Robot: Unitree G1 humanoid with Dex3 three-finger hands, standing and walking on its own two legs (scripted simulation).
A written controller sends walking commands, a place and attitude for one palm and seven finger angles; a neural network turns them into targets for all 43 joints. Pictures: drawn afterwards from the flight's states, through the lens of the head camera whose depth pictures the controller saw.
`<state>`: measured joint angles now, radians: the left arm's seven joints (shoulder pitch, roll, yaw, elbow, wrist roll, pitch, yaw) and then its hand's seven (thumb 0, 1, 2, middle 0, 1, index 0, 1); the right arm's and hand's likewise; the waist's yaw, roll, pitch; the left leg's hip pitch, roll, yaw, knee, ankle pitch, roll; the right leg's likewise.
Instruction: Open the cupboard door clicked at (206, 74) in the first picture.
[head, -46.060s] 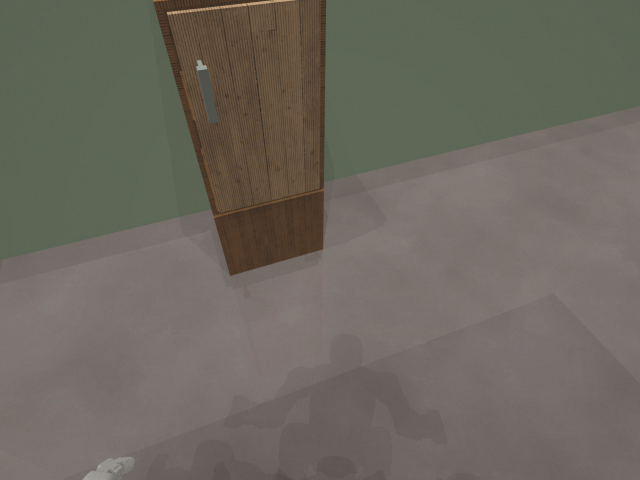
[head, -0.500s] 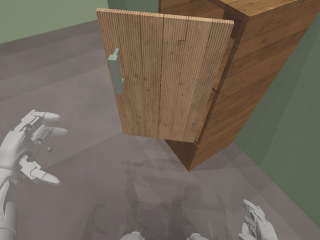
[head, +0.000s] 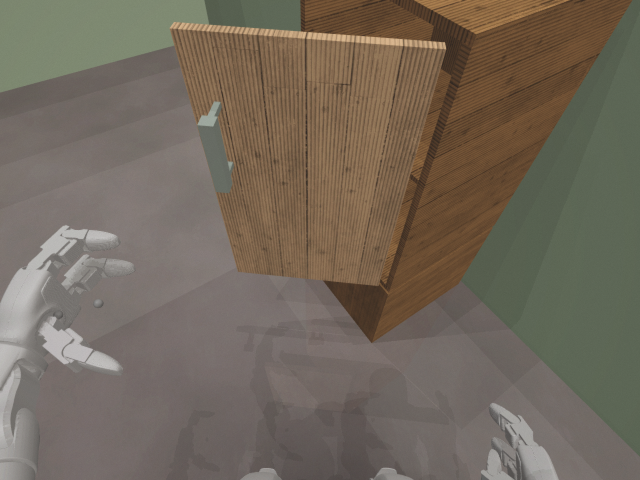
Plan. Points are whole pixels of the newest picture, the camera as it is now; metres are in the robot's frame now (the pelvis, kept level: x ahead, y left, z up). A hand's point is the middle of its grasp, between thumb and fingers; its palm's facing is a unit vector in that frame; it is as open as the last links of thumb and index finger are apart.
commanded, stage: move the hooked fingers beside the handle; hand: left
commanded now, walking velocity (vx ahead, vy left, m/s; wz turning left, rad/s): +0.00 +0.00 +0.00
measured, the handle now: (220, 148) +0.58 +0.20 +0.06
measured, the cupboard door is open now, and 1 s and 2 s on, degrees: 50 50 50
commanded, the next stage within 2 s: none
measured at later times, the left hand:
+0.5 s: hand (129, 255) +0.36 +0.26 +0.07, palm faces -0.05 -1.00 -0.01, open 14.0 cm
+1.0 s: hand (145, 216) +0.42 +0.26 +0.07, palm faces -0.05 -1.00 +0.00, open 14.0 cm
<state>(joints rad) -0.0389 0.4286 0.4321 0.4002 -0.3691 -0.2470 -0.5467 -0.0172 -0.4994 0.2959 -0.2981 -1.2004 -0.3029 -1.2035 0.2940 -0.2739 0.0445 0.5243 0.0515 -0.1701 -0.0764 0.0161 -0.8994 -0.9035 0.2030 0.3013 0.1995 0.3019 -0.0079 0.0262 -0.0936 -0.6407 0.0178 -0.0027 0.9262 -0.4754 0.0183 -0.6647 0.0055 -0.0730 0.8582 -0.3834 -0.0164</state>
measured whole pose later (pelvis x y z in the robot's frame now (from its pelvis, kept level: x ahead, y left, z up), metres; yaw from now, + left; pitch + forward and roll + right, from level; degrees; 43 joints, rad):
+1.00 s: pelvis -0.01 +0.01 -0.01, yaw -2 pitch +16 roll -2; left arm -0.60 0.55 0.46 0.96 -0.23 -0.31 -0.52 -0.02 -0.50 0.30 -0.30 -1.20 -0.30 -1.20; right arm 0.35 -0.28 0.05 0.57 0.04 -0.04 -0.06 0.01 -0.90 -0.90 0.20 0.30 0.20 0.30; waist -0.09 0.01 -0.10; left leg -0.78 0.02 0.02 0.98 -0.48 0.03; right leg -0.81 0.01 -0.05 0.90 -0.37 -0.01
